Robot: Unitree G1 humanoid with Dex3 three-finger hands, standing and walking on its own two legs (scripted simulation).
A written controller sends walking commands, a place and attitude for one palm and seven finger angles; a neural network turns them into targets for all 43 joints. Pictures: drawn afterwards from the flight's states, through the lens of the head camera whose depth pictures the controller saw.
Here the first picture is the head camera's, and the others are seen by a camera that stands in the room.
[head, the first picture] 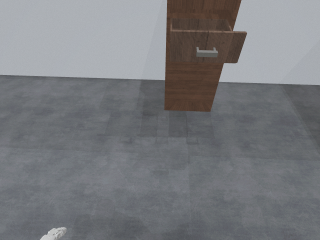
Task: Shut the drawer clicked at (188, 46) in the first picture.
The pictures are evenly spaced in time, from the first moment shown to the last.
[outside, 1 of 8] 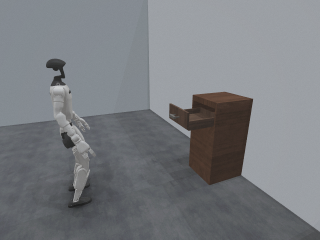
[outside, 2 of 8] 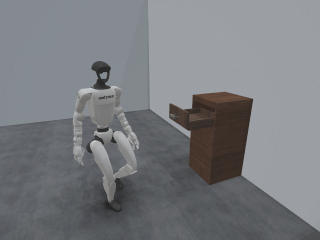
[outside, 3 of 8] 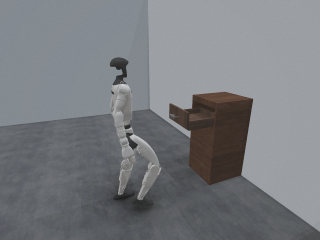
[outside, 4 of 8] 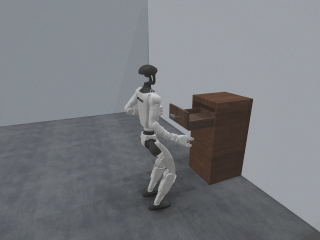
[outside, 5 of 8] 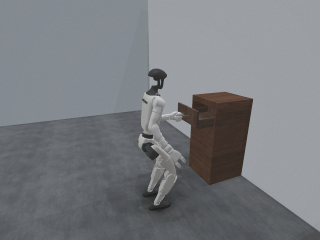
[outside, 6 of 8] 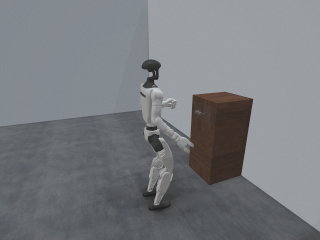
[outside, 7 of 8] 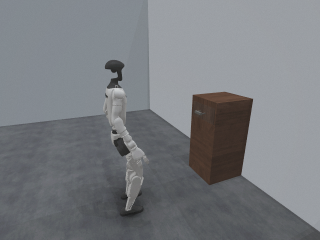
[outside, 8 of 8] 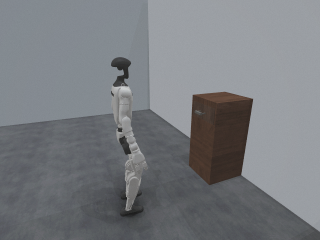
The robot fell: no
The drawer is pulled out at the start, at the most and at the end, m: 0.30 0.30 0.00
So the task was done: yes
